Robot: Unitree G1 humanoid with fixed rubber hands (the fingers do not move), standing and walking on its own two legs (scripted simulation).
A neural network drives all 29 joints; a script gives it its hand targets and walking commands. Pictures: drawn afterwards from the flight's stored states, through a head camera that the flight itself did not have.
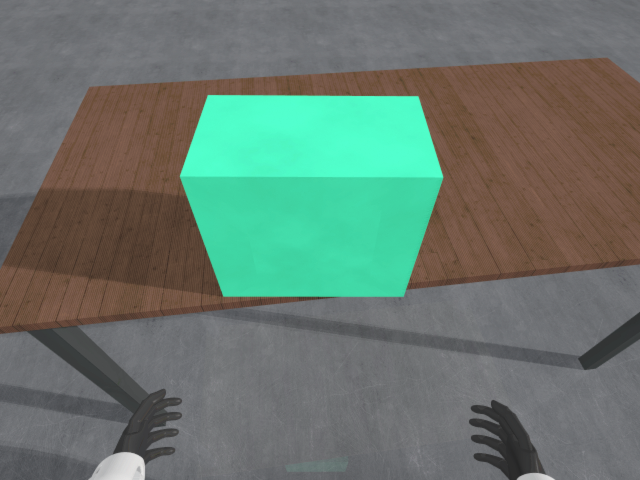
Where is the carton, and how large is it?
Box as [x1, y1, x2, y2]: [180, 95, 442, 296]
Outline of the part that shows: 208,95 181,171 180,178 223,296 403,296 442,179 442,174 418,97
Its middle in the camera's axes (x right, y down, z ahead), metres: -0.01 -0.05 +0.57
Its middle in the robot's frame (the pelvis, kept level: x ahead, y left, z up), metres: +0.47 +0.01 +0.06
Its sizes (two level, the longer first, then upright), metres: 0.291 0.168 0.254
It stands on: a table, 0.71 m high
